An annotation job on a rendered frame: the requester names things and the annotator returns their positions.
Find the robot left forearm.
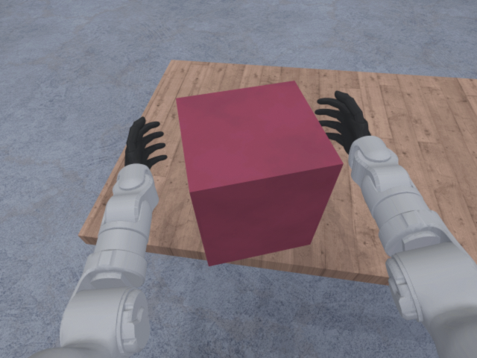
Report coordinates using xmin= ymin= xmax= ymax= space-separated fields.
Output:
xmin=60 ymin=163 xmax=159 ymax=347

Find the table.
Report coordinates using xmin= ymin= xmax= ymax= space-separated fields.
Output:
xmin=78 ymin=60 xmax=477 ymax=286

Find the left robot hand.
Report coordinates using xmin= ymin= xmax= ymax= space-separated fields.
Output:
xmin=124 ymin=116 xmax=167 ymax=169

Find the robot right forearm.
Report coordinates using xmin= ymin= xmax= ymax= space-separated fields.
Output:
xmin=348 ymin=136 xmax=477 ymax=277

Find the right robot hand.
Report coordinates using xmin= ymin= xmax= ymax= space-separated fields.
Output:
xmin=315 ymin=91 xmax=371 ymax=154

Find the carton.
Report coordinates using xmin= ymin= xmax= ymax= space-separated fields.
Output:
xmin=176 ymin=81 xmax=343 ymax=266

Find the right robot upper arm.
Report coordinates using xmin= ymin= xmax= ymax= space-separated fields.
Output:
xmin=385 ymin=242 xmax=477 ymax=358

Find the left robot upper arm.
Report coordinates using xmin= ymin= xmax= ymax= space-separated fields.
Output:
xmin=28 ymin=286 xmax=150 ymax=358

